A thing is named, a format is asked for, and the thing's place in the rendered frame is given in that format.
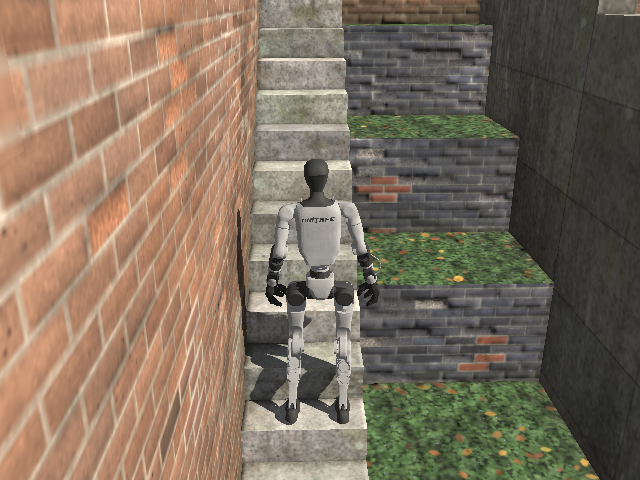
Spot stairs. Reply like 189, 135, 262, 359
241, 0, 369, 480

